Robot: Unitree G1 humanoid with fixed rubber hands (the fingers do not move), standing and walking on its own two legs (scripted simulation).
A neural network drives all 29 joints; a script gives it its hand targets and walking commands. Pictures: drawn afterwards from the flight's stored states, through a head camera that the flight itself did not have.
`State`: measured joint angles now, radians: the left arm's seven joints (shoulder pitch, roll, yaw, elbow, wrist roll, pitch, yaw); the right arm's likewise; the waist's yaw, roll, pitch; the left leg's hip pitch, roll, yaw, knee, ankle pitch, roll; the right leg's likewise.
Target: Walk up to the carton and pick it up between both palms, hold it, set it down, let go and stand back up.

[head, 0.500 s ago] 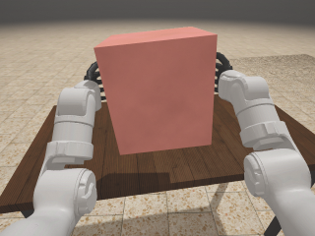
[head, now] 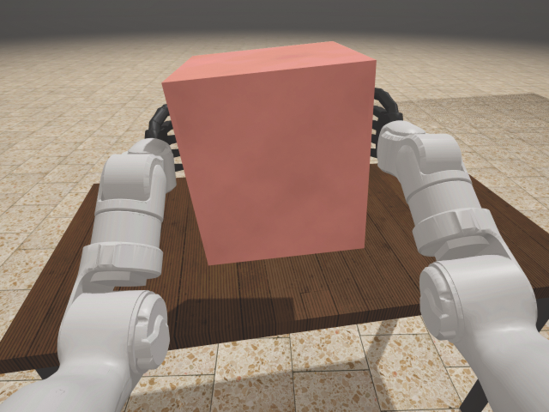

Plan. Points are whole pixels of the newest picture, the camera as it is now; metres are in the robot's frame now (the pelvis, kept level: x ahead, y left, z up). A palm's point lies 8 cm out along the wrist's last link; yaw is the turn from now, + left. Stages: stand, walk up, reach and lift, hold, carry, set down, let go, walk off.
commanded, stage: set down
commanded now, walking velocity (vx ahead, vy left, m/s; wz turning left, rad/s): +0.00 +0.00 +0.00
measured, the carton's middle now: (274, 147) +0.42 +0.00 +0.27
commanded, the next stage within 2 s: none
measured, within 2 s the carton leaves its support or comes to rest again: neither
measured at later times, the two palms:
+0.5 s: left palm (165, 179) +0.42 +0.17 +0.22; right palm (361, 178) +0.43 -0.15 +0.21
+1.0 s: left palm (173, 187) +0.43 +0.16 +0.20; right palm (362, 187) +0.43 -0.15 +0.19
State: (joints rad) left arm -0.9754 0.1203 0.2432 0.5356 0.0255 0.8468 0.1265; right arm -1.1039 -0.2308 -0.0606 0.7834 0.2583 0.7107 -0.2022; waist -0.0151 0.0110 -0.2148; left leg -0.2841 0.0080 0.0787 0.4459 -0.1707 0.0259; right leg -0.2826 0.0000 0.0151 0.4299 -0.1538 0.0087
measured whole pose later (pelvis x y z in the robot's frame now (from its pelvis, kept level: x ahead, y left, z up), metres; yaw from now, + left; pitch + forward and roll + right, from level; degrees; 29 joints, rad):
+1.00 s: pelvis +0.03 +0.00 +0.01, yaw +0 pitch +1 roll +0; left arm -0.82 0.10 0.26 0.59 0.10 0.54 0.07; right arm -0.86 -0.11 -0.08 0.73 0.13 0.40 -0.20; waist -0.02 0.01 -0.09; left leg -0.20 0.00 0.08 0.36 -0.17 0.02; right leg -0.21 0.00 0.02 0.36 -0.16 0.01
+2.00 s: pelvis +0.05 +0.00 +0.01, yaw +0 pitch +2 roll +0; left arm -0.84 0.10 0.31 0.91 0.10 0.22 0.03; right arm -0.78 0.04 -0.32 0.75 -0.15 0.24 -0.16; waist -0.02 0.00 -0.07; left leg -0.21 0.00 0.08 0.35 -0.19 0.02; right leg -0.21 0.00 0.02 0.35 -0.18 0.01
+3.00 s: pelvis +0.06 +0.01 +0.01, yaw +0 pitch +3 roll +0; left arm -0.85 0.12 0.34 1.10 0.10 0.04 -0.01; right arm -0.71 0.12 -0.42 0.75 -0.29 0.08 -0.14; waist -0.02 0.00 -0.05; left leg -0.21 0.00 0.08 0.36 -0.21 0.02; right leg -0.21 -0.01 0.02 0.35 -0.19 0.02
